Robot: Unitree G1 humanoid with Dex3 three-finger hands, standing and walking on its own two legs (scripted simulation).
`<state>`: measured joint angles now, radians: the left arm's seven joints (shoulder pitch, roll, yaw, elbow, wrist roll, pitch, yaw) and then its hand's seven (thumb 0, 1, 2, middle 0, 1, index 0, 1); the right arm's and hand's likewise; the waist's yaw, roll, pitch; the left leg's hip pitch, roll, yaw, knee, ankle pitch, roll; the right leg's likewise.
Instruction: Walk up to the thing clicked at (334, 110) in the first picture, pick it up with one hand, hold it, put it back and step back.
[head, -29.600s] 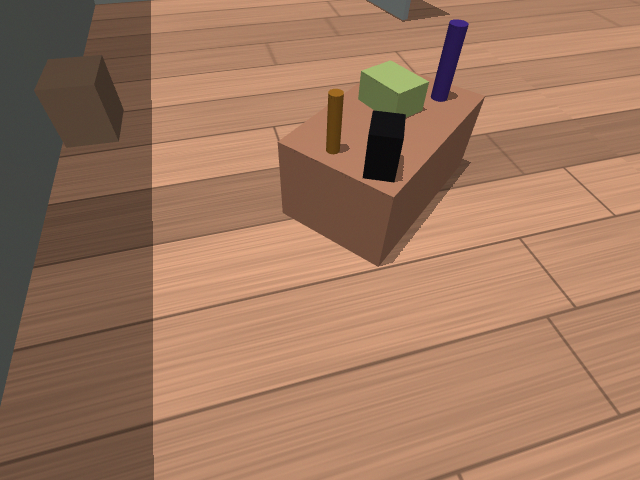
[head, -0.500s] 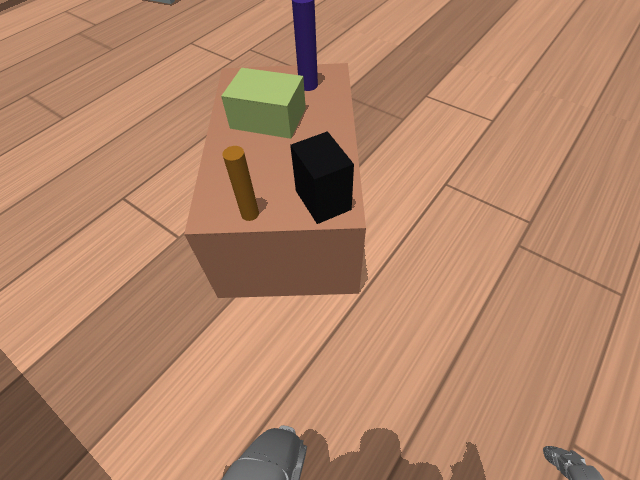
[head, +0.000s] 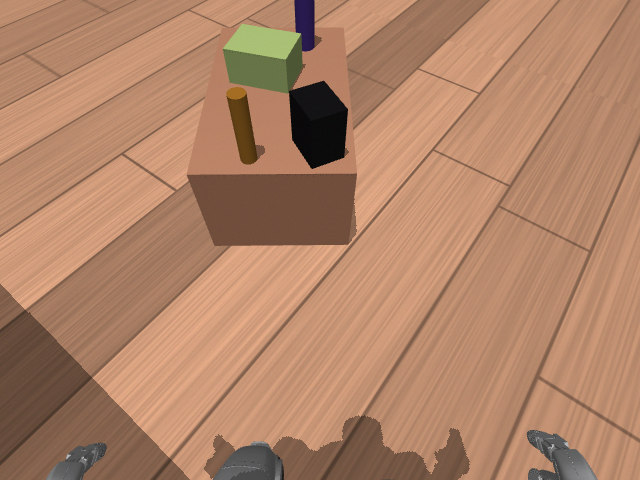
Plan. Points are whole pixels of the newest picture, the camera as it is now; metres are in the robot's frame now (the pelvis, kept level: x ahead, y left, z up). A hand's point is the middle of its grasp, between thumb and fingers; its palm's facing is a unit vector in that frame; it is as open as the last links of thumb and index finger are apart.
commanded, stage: step back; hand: left
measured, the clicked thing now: (243, 128) +0.95 +0.26 -0.26
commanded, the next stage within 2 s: stand in 1.20 s
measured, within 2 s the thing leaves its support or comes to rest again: neither
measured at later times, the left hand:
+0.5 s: hand out of the picture -0.08 +0.30 -0.14, palm faces +0.09 -0.91 -0.40, open 7.4 cm
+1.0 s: hand out of the picture -0.01 +0.29 -0.14, palm faces +0.07 -0.93 -0.36, open 7.4 cm
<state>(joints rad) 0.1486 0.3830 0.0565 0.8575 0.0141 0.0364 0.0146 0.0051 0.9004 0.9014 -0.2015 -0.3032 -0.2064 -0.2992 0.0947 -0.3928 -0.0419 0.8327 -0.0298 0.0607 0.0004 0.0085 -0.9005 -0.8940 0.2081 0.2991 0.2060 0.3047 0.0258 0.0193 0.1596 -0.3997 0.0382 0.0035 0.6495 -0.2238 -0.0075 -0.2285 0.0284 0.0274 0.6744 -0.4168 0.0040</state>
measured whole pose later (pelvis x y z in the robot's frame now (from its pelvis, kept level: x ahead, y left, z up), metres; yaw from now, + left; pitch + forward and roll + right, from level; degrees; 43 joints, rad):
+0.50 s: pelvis -0.10 +0.01 +0.01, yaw +5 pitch -3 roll +1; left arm 0.24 0.41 0.07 0.98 0.02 0.02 -0.02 0.01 0.90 0.90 -0.20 -0.30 -0.21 -0.30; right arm 0.23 -0.35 -0.05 1.00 -0.05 0.01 0.02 0.01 -0.90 -0.89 0.21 0.30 0.20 0.30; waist 0.01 -0.03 0.05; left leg -0.21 -0.02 -0.02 0.55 -0.30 0.01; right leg -0.37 -0.01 0.04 0.81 -0.44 -0.01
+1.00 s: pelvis -0.07 +0.02 +0.01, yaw +3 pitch -2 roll +0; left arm 0.15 0.38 0.03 1.04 0.01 -0.02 0.00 0.01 0.90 0.90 -0.20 -0.30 -0.21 -0.30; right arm 0.13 -0.34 -0.04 1.04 -0.03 -0.01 0.01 0.01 -0.90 -0.89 0.21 0.30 0.20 0.30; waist 0.02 -0.01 0.06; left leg -0.21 0.01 0.01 0.55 -0.31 0.00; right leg -0.21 0.00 0.02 0.53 -0.30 0.01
